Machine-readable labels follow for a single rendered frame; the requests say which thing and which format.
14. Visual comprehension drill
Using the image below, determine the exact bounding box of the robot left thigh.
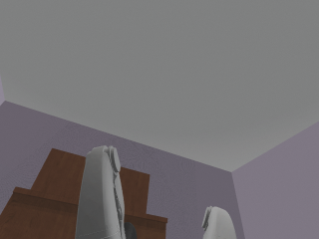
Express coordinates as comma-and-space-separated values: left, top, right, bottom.
75, 145, 122, 239

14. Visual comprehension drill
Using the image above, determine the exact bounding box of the left robot foot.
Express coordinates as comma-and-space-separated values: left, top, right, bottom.
124, 222, 138, 239

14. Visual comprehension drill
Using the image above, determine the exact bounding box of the table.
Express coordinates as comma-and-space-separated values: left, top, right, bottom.
0, 148, 167, 239

